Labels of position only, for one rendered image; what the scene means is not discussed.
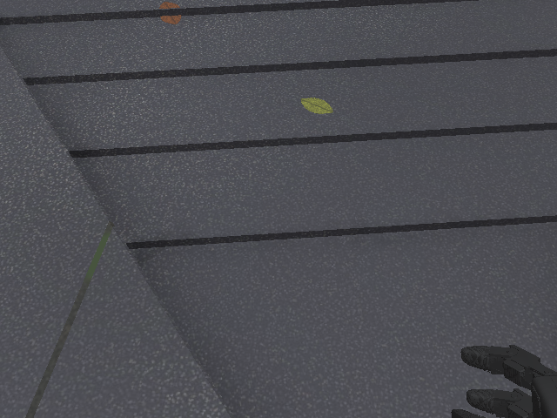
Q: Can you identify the robot right hand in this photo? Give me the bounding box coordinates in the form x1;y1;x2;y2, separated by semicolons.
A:
451;345;557;418

